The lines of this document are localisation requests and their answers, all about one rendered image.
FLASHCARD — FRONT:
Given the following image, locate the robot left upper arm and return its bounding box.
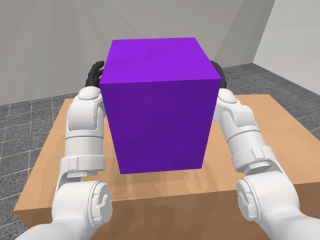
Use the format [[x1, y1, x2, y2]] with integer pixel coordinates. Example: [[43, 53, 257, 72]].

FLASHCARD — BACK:
[[14, 180, 113, 240]]

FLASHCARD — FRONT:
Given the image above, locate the carton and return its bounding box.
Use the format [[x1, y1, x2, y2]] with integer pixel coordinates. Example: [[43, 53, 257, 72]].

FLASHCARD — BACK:
[[99, 37, 222, 175]]

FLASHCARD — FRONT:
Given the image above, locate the robot right upper arm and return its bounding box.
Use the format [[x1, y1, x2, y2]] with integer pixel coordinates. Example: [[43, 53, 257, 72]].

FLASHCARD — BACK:
[[236, 170, 320, 240]]

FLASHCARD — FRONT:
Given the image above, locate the robot right hand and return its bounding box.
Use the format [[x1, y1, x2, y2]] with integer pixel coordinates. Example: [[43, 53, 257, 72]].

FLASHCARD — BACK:
[[210, 60, 227, 89]]

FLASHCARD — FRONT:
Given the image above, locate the robot right forearm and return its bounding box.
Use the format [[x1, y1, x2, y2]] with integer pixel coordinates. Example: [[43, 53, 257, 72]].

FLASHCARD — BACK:
[[213, 88, 300, 209]]

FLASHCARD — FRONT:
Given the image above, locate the robot left hand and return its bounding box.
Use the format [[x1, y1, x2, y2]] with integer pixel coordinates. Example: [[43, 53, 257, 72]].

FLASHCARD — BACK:
[[85, 60, 105, 89]]

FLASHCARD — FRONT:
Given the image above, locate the pedestal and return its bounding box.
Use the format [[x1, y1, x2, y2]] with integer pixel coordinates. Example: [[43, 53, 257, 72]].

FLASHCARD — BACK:
[[13, 94, 320, 240]]

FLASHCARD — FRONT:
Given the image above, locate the robot left forearm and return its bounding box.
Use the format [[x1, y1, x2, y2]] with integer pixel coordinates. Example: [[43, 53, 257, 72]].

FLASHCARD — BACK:
[[51, 86, 107, 219]]

